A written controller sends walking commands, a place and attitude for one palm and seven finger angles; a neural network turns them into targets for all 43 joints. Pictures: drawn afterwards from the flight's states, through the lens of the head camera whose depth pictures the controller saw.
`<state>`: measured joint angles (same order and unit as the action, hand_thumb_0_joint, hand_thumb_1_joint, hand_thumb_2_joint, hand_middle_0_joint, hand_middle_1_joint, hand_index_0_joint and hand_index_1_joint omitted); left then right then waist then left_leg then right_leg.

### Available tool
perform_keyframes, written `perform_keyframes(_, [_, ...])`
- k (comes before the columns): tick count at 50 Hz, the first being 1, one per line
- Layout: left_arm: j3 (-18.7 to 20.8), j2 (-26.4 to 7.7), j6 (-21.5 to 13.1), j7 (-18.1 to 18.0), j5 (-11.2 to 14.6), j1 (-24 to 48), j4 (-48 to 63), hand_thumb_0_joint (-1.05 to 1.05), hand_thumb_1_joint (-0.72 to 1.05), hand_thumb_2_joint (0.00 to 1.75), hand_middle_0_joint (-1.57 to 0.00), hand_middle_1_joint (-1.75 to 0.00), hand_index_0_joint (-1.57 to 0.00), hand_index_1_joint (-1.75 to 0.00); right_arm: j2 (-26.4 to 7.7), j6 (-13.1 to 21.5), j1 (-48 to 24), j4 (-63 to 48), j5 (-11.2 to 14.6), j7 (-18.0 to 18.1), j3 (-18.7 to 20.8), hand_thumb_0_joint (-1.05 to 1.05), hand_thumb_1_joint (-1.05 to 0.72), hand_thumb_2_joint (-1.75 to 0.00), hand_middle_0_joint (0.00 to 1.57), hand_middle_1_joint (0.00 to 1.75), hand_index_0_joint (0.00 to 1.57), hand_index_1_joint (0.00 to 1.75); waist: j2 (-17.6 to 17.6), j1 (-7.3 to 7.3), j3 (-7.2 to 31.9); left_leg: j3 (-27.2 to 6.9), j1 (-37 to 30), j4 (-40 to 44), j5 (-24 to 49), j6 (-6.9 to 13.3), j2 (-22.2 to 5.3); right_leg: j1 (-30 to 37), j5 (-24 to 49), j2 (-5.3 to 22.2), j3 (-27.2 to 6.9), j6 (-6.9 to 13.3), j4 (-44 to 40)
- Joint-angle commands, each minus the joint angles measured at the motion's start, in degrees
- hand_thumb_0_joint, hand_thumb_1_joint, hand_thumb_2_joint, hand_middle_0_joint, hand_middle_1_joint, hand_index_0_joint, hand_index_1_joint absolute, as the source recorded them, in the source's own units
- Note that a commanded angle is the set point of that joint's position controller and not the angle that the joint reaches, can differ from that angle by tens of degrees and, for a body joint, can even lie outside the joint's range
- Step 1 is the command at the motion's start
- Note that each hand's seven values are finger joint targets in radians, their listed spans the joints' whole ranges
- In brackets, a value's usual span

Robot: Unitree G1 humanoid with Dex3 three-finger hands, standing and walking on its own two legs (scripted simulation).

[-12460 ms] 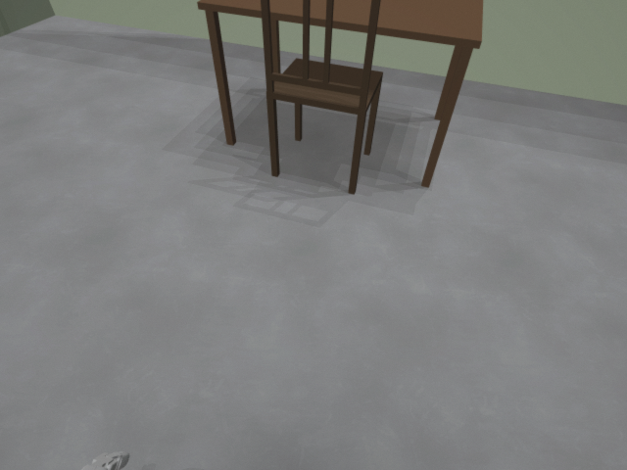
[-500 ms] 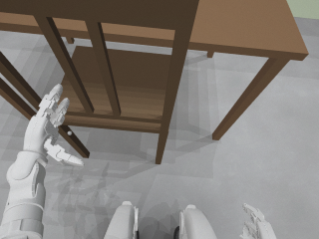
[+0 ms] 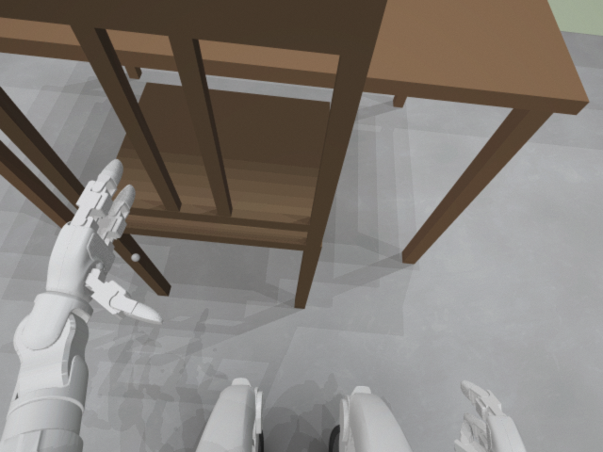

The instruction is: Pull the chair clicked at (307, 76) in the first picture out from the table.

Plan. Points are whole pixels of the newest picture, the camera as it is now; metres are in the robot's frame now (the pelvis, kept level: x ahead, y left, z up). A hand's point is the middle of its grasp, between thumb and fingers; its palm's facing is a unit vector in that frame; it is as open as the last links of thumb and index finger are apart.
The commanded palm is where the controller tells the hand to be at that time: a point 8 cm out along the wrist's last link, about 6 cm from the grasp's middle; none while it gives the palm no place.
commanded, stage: aim the fingers beside a spindle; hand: left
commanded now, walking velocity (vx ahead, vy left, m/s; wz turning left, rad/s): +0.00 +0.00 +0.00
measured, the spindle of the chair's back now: (143, 142) +0.49 +0.23 +0.06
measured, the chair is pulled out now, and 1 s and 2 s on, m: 0.00 0.00 0.00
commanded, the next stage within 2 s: push the fingers through the gap in 1.52 s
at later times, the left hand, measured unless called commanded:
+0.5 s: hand (132, 253) +0.35 +0.23 +0.01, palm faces -0.05 -1.00 -0.05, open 16.9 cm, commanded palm +0.33 +0.26 +0.02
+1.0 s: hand (157, 255) +0.35 +0.19 +0.02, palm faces -0.12 -0.99 -0.05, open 16.9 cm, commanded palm +0.33 +0.25 +0.02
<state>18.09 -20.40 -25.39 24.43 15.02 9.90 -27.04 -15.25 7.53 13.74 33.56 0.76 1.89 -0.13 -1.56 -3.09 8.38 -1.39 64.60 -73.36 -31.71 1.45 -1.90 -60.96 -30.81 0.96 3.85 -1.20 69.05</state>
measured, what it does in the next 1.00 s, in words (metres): stands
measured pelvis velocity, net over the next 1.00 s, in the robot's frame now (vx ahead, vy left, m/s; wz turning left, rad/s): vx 0.00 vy -0.01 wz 0.01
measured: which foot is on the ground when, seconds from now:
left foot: down 0.00-1.00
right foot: down 0.00-1.00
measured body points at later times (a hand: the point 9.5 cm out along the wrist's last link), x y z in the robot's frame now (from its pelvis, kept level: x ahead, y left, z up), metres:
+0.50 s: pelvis +0.00 +0.00 +0.00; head +0.12 +0.02 +0.43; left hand +0.35 +0.28 +0.02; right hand +0.14 -0.26 -0.10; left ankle +0.02 +0.10 -0.63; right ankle +0.02 -0.14 -0.63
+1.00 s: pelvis +0.00 -0.01 +0.00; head +0.12 +0.01 +0.43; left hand +0.35 +0.25 +0.03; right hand +0.14 -0.27 -0.10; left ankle +0.02 +0.10 -0.63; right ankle +0.02 -0.14 -0.63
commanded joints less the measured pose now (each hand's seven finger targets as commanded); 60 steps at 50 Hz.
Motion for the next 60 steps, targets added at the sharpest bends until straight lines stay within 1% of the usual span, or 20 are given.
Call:
perform_keyframes(1, [5.3,-12.8,-2.3,-1.3,0.9,15.0,5.8,0.0,-0.5,0.3,-0.06,-0.08,-0.06,-0.08,-9.8,2.0,3.2,-4.9,0.0,0.9,3.4,0.0,-0.9,-0.9,0.2,0.3,0.2,0.3,-4.6,-1.39,19.5,-3.1,-20.0,10.7,17.9,-0.7,0.5,4.3,10.4,-1.6,0.1,2.8,-7.4])
perform_keyframes(5, [5.3,-12.5,-0.1,-0.4,0.6,12.6,1.5,0.0,-0.5,0.3,-0.06,-0.08,-0.06,-0.08,-10.0,1.2,3.1,-6.2,0.3,0.6,3.3,0.0,-0.9,-0.9,0.2,0.3,0.2,0.3,-3.1,-0.32,19.9,-2.0,-17.5,10.4,17.3,-0.5,0.9,6.5,11.2,-1.5,-0.4,3.0,-7.6])
perform_keyframes(9, [3.6,-11.7,-1.8,0.3,1.5,11.5,12.3,0.0,-0.5,0.3,-0.06,-0.08,-0.06,-0.08,-9.3,1.7,2.9,-7.8,0.2,0.0,3.7,0.0,-0.9,-0.9,0.2,0.3,0.2,0.3,-7.3,0.78,27.9,-2.3,-25.2,10.4,26.3,-0.8,0.5,9.3,16.7,-1.4,-0.6,3.0,-7.4])
perform_keyframes(11, [4.4,-12.8,-2.7,-0.3,1.8,10.3,16.0,0.0,-0.5,0.3,-0.06,-0.08,-0.06,-0.08,-9.3,1.9,3.2,-7.7,0.2,-0.2,3.9,0.0,-0.9,-0.9,0.2,0.3,0.2,0.3,-7.3,0.7,28.9,-2.7,-27.1,10.5,28.7,-0.9,0.2,9.5,17.6,-1.6,-0.4,2.8,-7.5])
perform_keyframes(14, [6.4,-13.4,-2.5,-1.7,1.9,10.0,11.4,0.0,-0.5,0.3,-0.06,-0.08,-0.06,-0.08,-9.2,1.7,3.2,-6.5,0.1,0.2,3.6,0.0,-0.9,-0.9,0.2,0.3,0.2,0.3,-2.7,-0.76,22.8,-2.5,-21.5,10.2,23.6,-0.5,0.4,8.5,15.6,-1.8,-0.3,2.4,-7.7])
perform_keyframes(18, [7.2,-13.5,-1.9,-2.0,0.9,12.1,4.0,0.0,-0.5,0.3,-0.06,-0.08,-0.06,-0.08,-9.6,1.2,3.1,-5.7,0.2,0.6,3.3,0.0,-0.9,-0.9,0.2,0.3,0.2,0.3,-0.8,-1.21,17.7,-1.8,-15.2,10.1,16.1,-0.2,0.9,6.9,10.9,-1.8,-0.6,2.5,-7.8])
perform_keyframes(22, [2.5,-11.1,-2.6,0.1,0.6,17.5,7.6,0.0,-0.5,0.3,-0.06,-0.08,-0.06,-0.08,-9.7,1.8,3.0,-6.3,0.3,0.7,3.4,0.0,-0.9,-0.9,0.2,0.3,0.2,0.3,-6.1,-1.71,22.1,-1.9,-19.5,9.6,17.5,-0.3,0.8,5.5,11.0,-1.6,-0.8,3.0,-7.4])
perform_keyframes(26, [2.1,-11.4,-3.2,0.6,1.4,13.4,14.1,0.0,-0.5,0.3,-0.06,-0.08,-0.06,-0.08,-9.5,2.6,3.6,-6.5,0.1,0.5,3.9,0.0,-0.9,-0.9,0.2,0.3,0.2,0.3,-8.8,-0.01,28.3,-3.1,-27.9,10.1,26.7,-1.0,0.3,7.0,15.4,-1.4,-0.4,3.1,-7.6])
perform_keyframes(27, [1.2,-10.5,-3.1,0.3,1.8,13.9,14.8,0.0,-0.5,0.3,-0.06,-0.08,-0.06,-0.08,-9.5,2.8,3.7,-6.2,0.1,0.5,3.8,0.0,-0.9,-0.9,0.2,0.3,0.2,0.3,-7.5,-0.9,28.3,-3.7,-28.4,10.0,28.0,-0.8,0.1,6.4,15.8,-1.6,-0.1,2.9,-7.4])
perform_keyframes(28, [2.6,-11.3,-2.7,-0.3,1.6,12.4,14.6,0.0,-0.5,0.3,-0.06,-0.08,-0.06,-0.08,-9.4,2.6,3.8,-5.9,0.1,0.5,4.0,0.0,-0.9,-0.9,0.2,0.3,0.2,0.3,-7.1,-0.26,28.4,-3.6,-28.2,10.1,28.8,-1.0,-0.1,6.7,16.4,-1.4,-0.1,2.8,-7.4])
perform_keyframes(34, [8.1,-13.8,-0.2,-4.0,0.3,9.6,2.8,0.0,-0.5,0.3,-0.06,-0.08,-0.06,-0.08,-9.1,0.4,2.7,-6.3,0.0,0.1,3.2,0.0,-0.9,-0.9,0.2,0.3,0.2,0.3,0.1,0.14,18.2,-1.2,-14.2,10.2,17.2,-0.3,1.2,9.1,12.9,-1.6,-0.8,2.4,-7.6])
perform_keyframes(39, [5.0,-12.8,-3.8,-1.7,0.5,12.5,11.7,0.0,-0.5,0.3,-0.06,-0.08,-0.06,-0.08,-8.9,1.2,2.4,-7.8,0.1,-0.1,3.4,0.0,-0.9,-0.9,0.2,0.3,0.2,0.3,-6.3,0.24,25.1,-1.2,-21.0,10.0,22.3,-0.4,0.9,10.5,16.0,-1.7,-1.4,2.9,-7.4])
perform_keyframes(41, [1.4,-9.9,-4.5,-0.6,1.0,13.0,14.9,0.0,-0.5,0.3,-0.06,-0.08,-0.06,-0.08,-8.8,1.9,2.8,-7.4,0.2,0.0,3.7,0.0,-0.9,-0.9,0.2,0.3,0.2,0.3,-7.8,-0.79,26.5,-1.9,-25.4,10.0,24.7,-0.6,0.4,8.5,16.2,-1.7,-1.0,2.9,-7.9])
perform_keyframes(42, [-1.6,-7.1,-4.6,-0.2,1.5,14.8,16.0,0.0,-0.5,0.3,-0.06,-0.08,-0.06,-0.08,-8.8,2.4,3.0,-6.9,0.3,0.2,3.6,0.0,-0.9,-0.9,0.2,0.3,0.2,0.3,-6.9,-2.37,26.4,-2.5,-26.4,9.7,25.7,-0.4,0.3,7.3,16.3,-1.9,-0.7,2.7,-8.0])
perform_keyframes(46, [-0.8,-7.2,-1.9,-1.0,1.1,13.5,9.1,0.0,-0.5,0.3,-0.06,-0.08,-0.06,-0.08,-9.5,2.4,3.4,-4.9,0.4,0.8,3.9,0.0,-0.9,-0.9,0.2,0.3,0.2,0.3,-2.6,-2.61,20.5,-2.8,-20.9,9.9,19.1,-0.3,0.5,5.2,12.4,-1.5,-0.3,2.4,-8.4])
perform_keyframes(49, [4.0,-11.5,-0.7,-3.2,-0.6,14.4,2.3,0.0,-0.5,0.3,-0.06,-0.08,-0.06,-0.08,-9.9,1.4,3.2,-4.6,0.2,0.8,3.5,0.0,-0.9,-0.9,0.2,0.3,0.2,0.3,-0.2,-1.54,16.9,-2.2,-15.0,9.9,13.9,-0.2,0.9,4.5,9.1,-1.4,-0.4,2.6,-7.5])
perform_keyframes(52, [9.6,-17.7,-2.3,-4.7,-1.1,15.3,6.0,0.0,-0.5,0.3,-0.06,-0.08,-0.06,-0.08,-9.3,0.7,2.6,-6.4,-0.2,0.6,3.3,0.0,-0.9,-0.9,0.2,0.3,0.2,0.3,-2.6,1.36,22.7,-1.0,-15.2,9.4,16.9,-0.2,1.4,10.2,12.0,-1.4,-1.6,3.0,-6.7])
perform_keyframes(54, [9.9,-18.5,-4.0,-4.7,-0.9,15.8,11.0,0.0,-0.5,0.3,-0.06,-0.08,-0.06,-0.08,-8.5,0.6,2.2,-7.5,-0.4,0.3,3.0,0.0,-0.9,-0.9,0.2,0.3,0.2,0.3,-6.4,2.12,27.3,-0.9,-19.2,9.8,21.3,-0.4,1.4,13.1,15.9,-1.4,-2.1,3.1,-6.7])
perform_keyframes(57, [7.1,-15.6,-5.1,-3.6,0.2,12.6,15.1,0.0,-0.5,0.3,-0.06,-0.08,-0.06,-0.08,-8.2,1.1,2.6,-7.6,-0.2,0.0,3.1,0.0,-0.9,-0.9,0.2,0.3,0.2,0.3,-7.3,0.87,29.8,-1.4,-24.5,9.8,27.9,-0.4,0.9,13.4,20.2,-1.8,-1.7,2.9,-7.0])
perform_keyframes(60, [3.9,-11.1,-2.5,-1.3,1.7,8.0,10.0,0.0,-0.5,0.3,-0.06,-0.08,-0.06,-0.08,-8.6,1.4,2.9,-6.6,0.3,-0.1,3.3,0.0,-0.9,-0.9,0.2,0.3,0.2,0.3,-3.6,-0.67,25.3,-1.1,-20.4,10.0,23.5,-0.2,0.9,13.1,18.9,-1.8,-1.6,2.3,-8.5])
